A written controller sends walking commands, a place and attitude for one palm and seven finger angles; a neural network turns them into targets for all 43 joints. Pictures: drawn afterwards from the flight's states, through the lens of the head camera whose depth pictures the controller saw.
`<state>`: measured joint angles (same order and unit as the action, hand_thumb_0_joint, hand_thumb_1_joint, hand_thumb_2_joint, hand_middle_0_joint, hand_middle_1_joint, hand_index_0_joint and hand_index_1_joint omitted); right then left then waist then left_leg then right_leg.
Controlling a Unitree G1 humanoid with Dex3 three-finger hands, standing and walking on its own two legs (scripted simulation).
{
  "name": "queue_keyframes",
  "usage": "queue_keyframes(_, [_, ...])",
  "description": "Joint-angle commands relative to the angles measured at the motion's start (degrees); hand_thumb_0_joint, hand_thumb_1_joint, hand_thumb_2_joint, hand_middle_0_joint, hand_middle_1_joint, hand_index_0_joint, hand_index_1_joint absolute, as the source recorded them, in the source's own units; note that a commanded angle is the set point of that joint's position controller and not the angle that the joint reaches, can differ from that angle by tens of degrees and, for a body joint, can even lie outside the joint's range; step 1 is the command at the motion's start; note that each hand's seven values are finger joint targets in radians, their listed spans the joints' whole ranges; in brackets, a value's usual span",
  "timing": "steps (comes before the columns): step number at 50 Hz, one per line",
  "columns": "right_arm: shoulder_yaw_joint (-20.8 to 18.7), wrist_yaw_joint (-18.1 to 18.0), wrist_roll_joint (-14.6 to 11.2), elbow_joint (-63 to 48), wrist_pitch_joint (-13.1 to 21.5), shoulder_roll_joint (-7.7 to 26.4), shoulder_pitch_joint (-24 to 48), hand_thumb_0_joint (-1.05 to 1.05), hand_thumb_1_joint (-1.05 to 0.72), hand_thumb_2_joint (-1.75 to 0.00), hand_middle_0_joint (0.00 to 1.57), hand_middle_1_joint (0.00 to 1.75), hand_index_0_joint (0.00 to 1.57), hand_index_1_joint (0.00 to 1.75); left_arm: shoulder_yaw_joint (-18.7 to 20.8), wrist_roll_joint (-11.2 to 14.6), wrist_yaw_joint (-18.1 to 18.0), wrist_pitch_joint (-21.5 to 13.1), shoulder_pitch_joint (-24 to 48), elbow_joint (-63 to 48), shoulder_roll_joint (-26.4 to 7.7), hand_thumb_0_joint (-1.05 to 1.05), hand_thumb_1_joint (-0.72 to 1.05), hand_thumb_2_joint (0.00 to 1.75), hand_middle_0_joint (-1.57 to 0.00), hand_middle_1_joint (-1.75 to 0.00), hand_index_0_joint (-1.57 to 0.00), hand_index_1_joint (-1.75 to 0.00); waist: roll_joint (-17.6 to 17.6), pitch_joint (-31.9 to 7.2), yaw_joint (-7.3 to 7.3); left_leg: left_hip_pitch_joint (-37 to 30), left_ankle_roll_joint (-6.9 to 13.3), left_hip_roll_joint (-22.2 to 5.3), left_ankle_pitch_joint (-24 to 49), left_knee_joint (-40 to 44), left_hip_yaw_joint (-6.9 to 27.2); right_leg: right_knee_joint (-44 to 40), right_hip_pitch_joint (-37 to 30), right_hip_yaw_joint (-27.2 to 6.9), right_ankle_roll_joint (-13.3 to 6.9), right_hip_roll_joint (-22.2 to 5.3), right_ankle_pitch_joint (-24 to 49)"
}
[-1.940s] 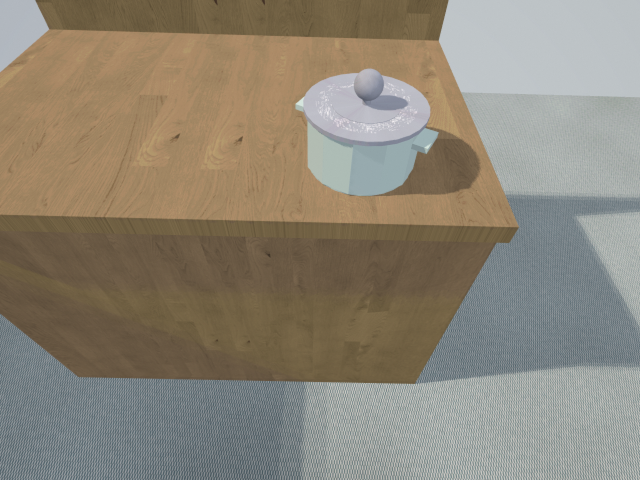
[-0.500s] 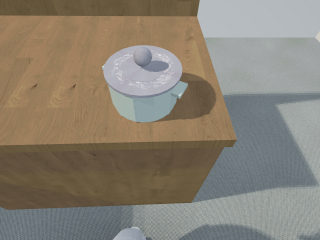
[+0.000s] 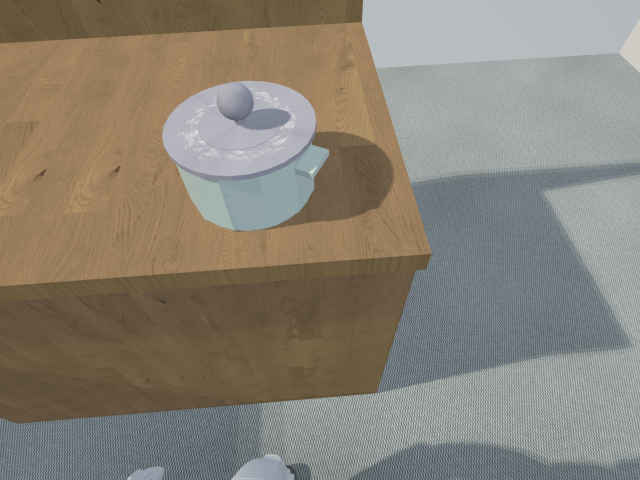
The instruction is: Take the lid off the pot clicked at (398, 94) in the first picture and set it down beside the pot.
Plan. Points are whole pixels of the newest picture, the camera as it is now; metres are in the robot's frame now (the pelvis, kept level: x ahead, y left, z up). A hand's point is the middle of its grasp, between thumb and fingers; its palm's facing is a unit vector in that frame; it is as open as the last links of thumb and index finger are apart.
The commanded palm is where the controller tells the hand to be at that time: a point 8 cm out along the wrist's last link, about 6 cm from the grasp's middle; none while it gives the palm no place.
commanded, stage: come to a stop and stand still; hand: left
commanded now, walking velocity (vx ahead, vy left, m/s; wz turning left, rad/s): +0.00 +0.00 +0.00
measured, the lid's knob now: (235, 101) +0.53 +0.13 +0.18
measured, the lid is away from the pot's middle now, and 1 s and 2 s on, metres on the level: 0.00 0.00 0.00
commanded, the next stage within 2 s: look again from close up in 0.74 s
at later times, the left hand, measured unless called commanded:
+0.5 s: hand out of the picture -0.01 +0.18 -0.16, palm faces +0.05 -0.98 -0.20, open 7.4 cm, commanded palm none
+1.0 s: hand out of the picture -0.03 +0.19 -0.17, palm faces +0.02 -0.98 -0.20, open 7.4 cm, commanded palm none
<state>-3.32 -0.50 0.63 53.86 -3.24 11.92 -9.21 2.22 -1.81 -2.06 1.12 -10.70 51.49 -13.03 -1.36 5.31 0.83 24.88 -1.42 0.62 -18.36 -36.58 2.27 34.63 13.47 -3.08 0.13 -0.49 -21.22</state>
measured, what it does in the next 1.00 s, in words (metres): steps on the spot: left foot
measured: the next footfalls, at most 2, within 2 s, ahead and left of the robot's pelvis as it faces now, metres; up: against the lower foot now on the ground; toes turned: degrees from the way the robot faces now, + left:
left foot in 0.16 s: +0.05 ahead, +0.12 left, +0.00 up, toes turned -1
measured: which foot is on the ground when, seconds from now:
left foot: up 0.00-0.14, down 0.16-1.00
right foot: down 0.00-1.00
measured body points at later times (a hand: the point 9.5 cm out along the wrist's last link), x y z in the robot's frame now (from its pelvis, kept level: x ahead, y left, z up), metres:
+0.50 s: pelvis -0.02 +0.00 +0.01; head -0.01 +0.01 +0.46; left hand -0.02 +0.24 -0.14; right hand +0.01 -0.23 -0.14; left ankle +0.01 +0.12 -0.73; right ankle -0.03 -0.13 -0.73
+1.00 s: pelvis -0.02 +0.02 +0.01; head -0.02 +0.02 +0.46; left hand -0.03 +0.24 -0.15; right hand +0.00 -0.21 -0.15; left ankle +0.01 +0.12 -0.73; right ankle -0.03 -0.13 -0.73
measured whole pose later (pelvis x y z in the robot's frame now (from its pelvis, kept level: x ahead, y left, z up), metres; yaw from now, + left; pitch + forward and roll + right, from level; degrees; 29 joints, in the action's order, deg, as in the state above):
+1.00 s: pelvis -0.02 +0.02 +0.01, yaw +0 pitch -1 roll -1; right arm -0.8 -0.8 0.2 61.0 0.0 9.9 -14.7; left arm -0.6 -1.0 -3.1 -1.2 -18.4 62.1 -8.2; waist -0.9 1.4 0.2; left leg 15.9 0.8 0.6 -14.2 -31.4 1.2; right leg 28.9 11.2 -2.8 1.8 -0.2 -16.4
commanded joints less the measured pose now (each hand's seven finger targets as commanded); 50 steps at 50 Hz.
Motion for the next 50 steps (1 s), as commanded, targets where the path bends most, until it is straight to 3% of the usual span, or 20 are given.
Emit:
queue_keyframes(1, [-0.9, -0.3, 0.2, -2.7, 1.3, 3.5, -1.8, 0.0, -0.9, -0.9, 0.2, 0.3, 0.2, 0.3, 1.8, 0.4, -0.3, -1.7, -0.1, -2.8, -9.5, 0.0, 0.9, 0.9, -0.2, -0.3, -0.2, -0.3, 15.1, -3.6, -0.03, -0.8, 0.5, -0.4, -6.9, -9.6, 0.3, -14.7, 0.3, -12.8, -9.6, -13.7, 26.5])
queue_keyframes(2, [-0.9, -0.4, -0.1, -2.0, 1.7, 3.8, -2.8, 0.0, -0.9, -0.9, 0.2, 0.3, 0.2, 0.3, 1.4, 0.6, -0.2, -2.0, -0.5, -2.1, -8.6, 0.0, 0.9, 0.9, -0.2, -0.3, -0.2, -0.3, 16.0, -3.8, 0.28, -1.8, 0.2, -0.6, -5.6, -7.7, -0.6, -12.7, -1.8, -10.0, -9.3, -12.3, 33.4])
queue_keyframes(3, [-0.7, -0.4, -0.4, -1.2, 2.0, 3.5, -3.3, 0.0, -0.9, -0.9, 0.2, 0.3, 0.2, 0.3, 1.2, 0.8, -0.2, -2.2, -1.5, -1.3, -8.5, 0.0, 0.9, 0.9, -0.2, -0.3, -0.2, -0.3, 13.5, -5.3, 0.15, -3.1, -0.1, -0.1, -4.1, -3.9, -1.6, -11.2, -4.3, -8.1, -8.7, -11.5, 37.8])
queue_keyframes(5, [0.0, -0.5, -0.5, -0.1, 2.7, 2.9, -3.8, 0.0, -0.9, -0.9, 0.2, 0.3, 0.2, 0.3, 1.0, 1.0, -0.3, -2.3, -3.6, 0.0, -8.1, 0.0, 0.9, 0.9, -0.2, -0.3, -0.2, -0.3, 13.6, -6.7, -0.19, -8.5, -0.2, 0.1, 2.8, 6.8, -2.4, -8.3, -6.5, -6.3, -6.1, -9.8, 39.6])
queue_keyframes(6, [0.2, -0.7, -0.5, 0.8, 3.2, 3.0, -4.3, 0.0, -0.9, -0.9, 0.2, 0.3, 0.2, 0.3, 0.9, 1.2, -0.3, -2.3, -4.4, 0.8, -7.4, 0.0, 0.9, 0.9, -0.2, -0.3, -0.2, -0.3, 11.8, -7.5, -0.18, -13.1, 0.2, -0.6, 10.8, 11.6, -1.2, -7.3, -5.3, -5.6, -4.5, -8.7, 37.2])
queue_keyframes(8, [0.3, -0.9, -0.3, 1.9, 4.3, 5.1, -3.5, 0.0, -0.9, -0.9, 0.2, 0.3, 0.2, 0.3, 0.4, 1.6, -0.3, -2.3, -6.6, 1.7, -5.2, 0.0, 0.9, 0.9, -0.2, -0.3, -0.2, -0.3, 2.8, -9.8, -1.58, -20.7, 2.5, -6.2, 30.5, 11.7, 4.0, -7.1, -1.5, -2.7, -1.3, -4.9, 26.1])
queue_keyframes(9, [0.4, -1.1, -0.1, 2.3, 3.9, 5.8, -2.9, 0.0, -0.9, -0.9, 0.2, 0.3, 0.2, 0.3, 0.2, 1.5, -0.5, -1.9, -6.5, 2.1, -4.5, 0.0, 0.9, 0.9, -0.2, -0.3, -0.2, -0.3, 1.3, -7.6, -1.72, -19.3, 2.8, -7.0, 28.2, 11.3, 4.0, -10.1, -0.4, -3.2, -0.8, -4.3, 18.7])
queue_keyframes(10, [0.7, -1.1, 0.0, 3.1, 3.5, 5.4, -2.9, 0.0, -0.9, -0.9, 0.2, 0.3, 0.2, 0.3, 0.2, 1.2, -0.5, -1.8, -6.2, 2.4, -4.7, 0.0, 0.9, 0.9, -0.2, -0.3, -0.2, -0.3, 2.5, -4.8, -1.46, -17.4, 1.9, -6.5, 21.4, 11.5, 3.1, -13.2, 0.8, -4.6, -1.1, -4.4, 14.7])
queue_keyframes(11, [1.2, -1.1, 0.1, 4.5, 3.9, 4.3, -3.4, 0.0, -0.9, -0.9, 0.2, 0.3, 0.2, 0.3, 0.2, 1.3, -0.3, -1.9, -5.7, 3.6, -4.9, 0.0, 0.9, 0.9, -0.2, -0.3, -0.2, -0.3, -2.4, -4.9, -1.27, -17.0, 2.2, -5.9, 21.1, 12.3, 3.6, -12.4, -0.1, -3.8, -1.4, -5.0, 16.1])
queue_keyframes(13, [1.4, -1.0, -0.1, 5.2, 3.9, 4.0, -3.8, 0.0, -0.9, -0.9, 0.2, 0.3, 0.2, 0.3, 0.1, 1.4, -0.1, -1.7, -5.9, 4.6, -5.0, 0.0, 0.9, 0.9, -0.2, -0.3, -0.2, -0.3, -5.6, -4.6, -1.55, -15.0, 2.6, -5.9, 16.3, 14.9, 4.2, -13.3, -2.9, -2.9, -1.2, -4.0, 12.1])
queue_keyframes(18, [1.5, -0.9, 0.1, 5.9, 3.4, 3.9, -4.6, 0.0, -0.9, -0.9, 0.2, 0.3, 0.2, 0.3, -0.2, 1.3, 0.4, -1.8, -5.9, 6.4, -4.9, 0.0, 0.9, 0.9, -0.2, -0.3, -0.2, -0.3, -0.9, -1.1, -0.92, -13.1, 1.8, -4.6, 3.2, 17.1, 4.2, -17.1, 0.7, -3.5, -1.5, -3.8, 3.7])
queue_keyframes(24, [1.3, -0.9, 0.3, 6.5, 3.6, 3.9, -5.8, 0.0, -0.9, -0.9, 0.2, 0.3, 0.2, 0.3, -0.3, 1.0, 0.4, -1.9, -6.9, 7.6, -3.6, 0.0, 0.9, 0.9, -0.2, -0.3, -0.2, -0.3, 1.9, -0.3, -0.72, -12.2, 2.1, -4.4, 0.7, 18.0, 4.6, -17.2, 2.6, -3.0, -1.2, -3.7, 1.7])
queue_keyframes(32, [1.8, -1.0, 0.0, 7.6, 4.5, 3.3, -6.8, 0.0, -0.9, -0.9, 0.2, 0.3, 0.2, 0.3, -0.5, 1.1, 0.2, -2.5, -9.0, 9.2, -2.8, 0.0, 0.9, 0.9, -0.2, -0.3, -0.2, -0.3, 1.4, -3.3, -0.92, -14.5, 2.4, -4.9, 9.4, 16.7, 4.5, -15.0, 0.5, -2.4, -1.2, -4.3, 9.7])
queue_keyframes(41, [1.8, -1.1, 0.0, 8.4, 4.3, 2.7, -7.7, 0.0, -0.9, -0.9, 0.2, 0.3, 0.2, 0.3, -0.5, 1.0, 0.1, -2.3, -10.0, 10.4, -2.2, 0.0, 0.9, 0.9, -0.2, -0.3, -0.2, -0.3, 1.0, -1.3, -0.99, -12.4, 2.5, -4.6, 4.9, 17.8, 5.0, -15.2, 0.9, -1.9, -1.2, -4.1, 7.2])
queue_keyframes(42, [2.0, -0.6, -0.5, 4.9, 5.0, 4.7, -3.4, 0.0, -0.9, -0.9, 0.2, 0.3, 0.2, 0.3, -1.5, 0.0, -2.1, -3.8, -13.4, 11.8, -2.0, 0.0, 0.9, 0.9, -0.2, -0.3, -0.2, -0.3, -0.5, -1.8, -2.57, -11.4, 1.2, -5.1, 12.9, 6.6, 0.9, -15.1, 0.0, -3.3, -1.1, -5.7, 16.4])
queue_keyframes(43, [1.8, -0.5, -0.8, 4.0, 4.5, 2.5, -3.4, 0.0, -0.9, -0.9, 0.2, 0.3, 0.2, 0.3, -1.0, 1.0, -1.8, -3.2, -11.6, 10.4, -4.9, 0.0, 0.9, 0.9, -0.2, -0.3, -0.2, -0.3, -2.1, -5.3, -1.39, -13.9, 0.4, -3.3, 12.3, 7.8, 0.9, -13.4, -0.6, -5.0, -3.4, -7.0, 19.1])
queue_keyframes(44, [1.8, -0.8, -0.3, 4.0, 4.9, 1.5, -5.7, 0.0, -0.9, -0.9, 0.2, 0.3, 0.2, 0.3, -1.4, 1.2, -1.6, -3.3, -11.1, 9.5, -4.3, 0.0, 0.9, 0.9, -0.2, -0.3, -0.2, -0.3, -2.5, -7.3, -0.64, -14.2, 1.1, -4.3, 10.6, 9.3, 1.9, -11.8, -0.5, -4.5, -3.4, -7.0, 13.8])
queue_keyframes(45, [1.7, -0.8, -0.1, 3.9, 4.9, 2.4, -6.4, 0.0, -0.9, -0.9, 0.2, 0.3, 0.2, 0.3, -1.7, 1.3, -1.6, -3.3, -11.2, 9.3, -3.4, 0.0, 0.9, 0.9, -0.2, -0.3, -0.2, -0.3, -0.1, -7.6, -0.72, -12.9, 1.6, -4.5, 9.4, 8.4, 2.5, -11.5, -0.3, -3.8, -3.1, -5.7, 10.6])
queue_keyframes(47, [1.3, -0.5, -0.3, 3.4, 4.5, 2.7, -6.1, 0.0, -0.9, -0.9, 0.2, 0.3, 0.2, 0.3, -1.6, 1.1, -1.5, -3.3, -10.5, 8.4, -3.1, 0.0, 0.9, 0.9, -0.2, -0.3, -0.2, -0.3, 5.0, -5.0, -0.42, -11.1, 2.0, -3.8, 7.3, 8.5, 2.4, -12.3, 1.2, -4.3, -2.8, -5.3, 7.7])
queue_keyframes(50, [1.2, -0.5, -0.3, 2.9, 4.4, 3.1, -6.4, 0.0, -0.9, -0.9, 0.2, 0.3, 0.2, 0.3, -1.4, 0.9, -1.2, -2.9, -9.5, 7.4, -2.8, 0.0, 0.9, 0.9, -0.2, -0.3, -0.2, -0.3, 4.7, -1.2, -0.06, -9.3, 2.2, -3.7, 6.2, 9.5, 3.0, -11.4, 3.8, -3.6, -2.9, -4.5, 5.2])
